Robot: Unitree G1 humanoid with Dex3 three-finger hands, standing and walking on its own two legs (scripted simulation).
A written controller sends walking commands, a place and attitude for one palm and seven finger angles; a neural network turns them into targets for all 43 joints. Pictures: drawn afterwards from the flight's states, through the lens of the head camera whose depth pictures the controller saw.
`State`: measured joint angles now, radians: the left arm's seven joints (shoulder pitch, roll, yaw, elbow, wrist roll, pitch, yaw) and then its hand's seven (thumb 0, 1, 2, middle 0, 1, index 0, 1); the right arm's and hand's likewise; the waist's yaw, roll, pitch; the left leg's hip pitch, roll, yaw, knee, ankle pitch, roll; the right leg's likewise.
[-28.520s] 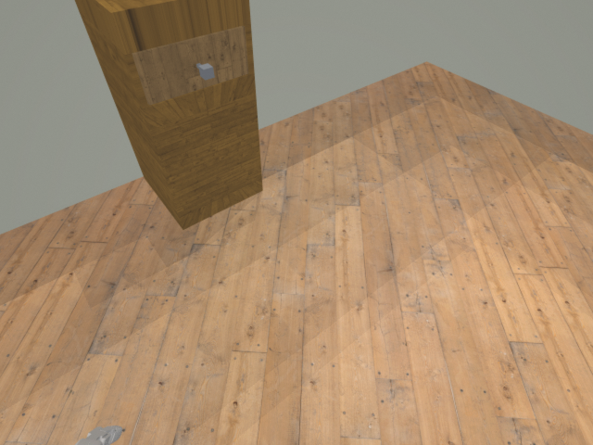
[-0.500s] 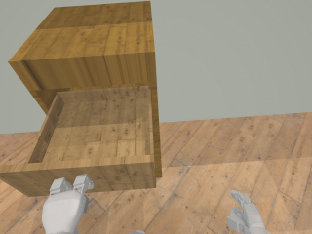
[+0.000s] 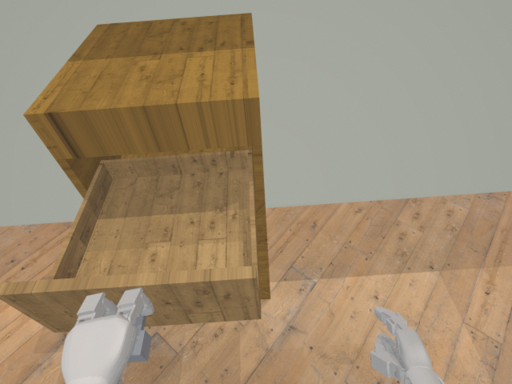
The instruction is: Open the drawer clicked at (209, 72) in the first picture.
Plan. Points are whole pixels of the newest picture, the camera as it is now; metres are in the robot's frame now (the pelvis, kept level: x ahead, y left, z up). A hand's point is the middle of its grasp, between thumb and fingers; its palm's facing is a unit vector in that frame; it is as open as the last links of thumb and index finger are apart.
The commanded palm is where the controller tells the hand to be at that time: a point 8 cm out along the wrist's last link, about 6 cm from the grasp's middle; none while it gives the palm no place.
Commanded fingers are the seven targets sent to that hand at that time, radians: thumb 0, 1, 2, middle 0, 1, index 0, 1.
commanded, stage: lift the hand off the handle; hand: left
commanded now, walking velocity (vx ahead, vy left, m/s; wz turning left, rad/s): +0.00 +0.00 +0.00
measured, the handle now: (137, 333) +0.20 +0.22 -0.03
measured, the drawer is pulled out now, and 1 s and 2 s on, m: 0.30 0.30 0.30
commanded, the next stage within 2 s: draw the hand back to the body in 1.52 s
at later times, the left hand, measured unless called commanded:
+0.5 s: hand (115, 343) +0.16 +0.22 +0.04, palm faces +0.03 -0.14 -0.99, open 13.4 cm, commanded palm +0.14 +0.22 +0.11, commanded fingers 0.00 -0.50 0.30 -0.30 -1.20 -0.30 -1.20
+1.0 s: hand (105, 322) +0.18 +0.22 +0.08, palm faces +0.07 -0.18 -0.98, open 13.8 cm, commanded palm +0.15 +0.22 +0.15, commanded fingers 0.00 -0.50 0.30 -0.30 -1.20 -0.30 -1.20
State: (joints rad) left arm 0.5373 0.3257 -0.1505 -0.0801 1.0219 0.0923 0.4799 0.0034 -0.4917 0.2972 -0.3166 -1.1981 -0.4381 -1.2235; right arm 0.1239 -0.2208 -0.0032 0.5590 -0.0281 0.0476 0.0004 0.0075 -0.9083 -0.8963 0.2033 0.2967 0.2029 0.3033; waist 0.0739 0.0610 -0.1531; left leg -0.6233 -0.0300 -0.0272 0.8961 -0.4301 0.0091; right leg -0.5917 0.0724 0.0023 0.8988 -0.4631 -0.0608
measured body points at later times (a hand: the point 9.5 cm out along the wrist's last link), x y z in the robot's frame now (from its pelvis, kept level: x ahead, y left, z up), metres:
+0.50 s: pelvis +0.00 +0.00 +0.01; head +0.00 -0.04 +0.46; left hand +0.16 +0.22 +0.09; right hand +0.23 -0.21 -0.07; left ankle +0.01 +0.12 -0.69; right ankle -0.01 -0.08 -0.69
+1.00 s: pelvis +0.01 +0.01 +0.03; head +0.00 -0.03 +0.47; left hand +0.17 +0.23 +0.13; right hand +0.23 -0.20 -0.05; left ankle +0.01 +0.12 -0.69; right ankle -0.01 -0.08 -0.69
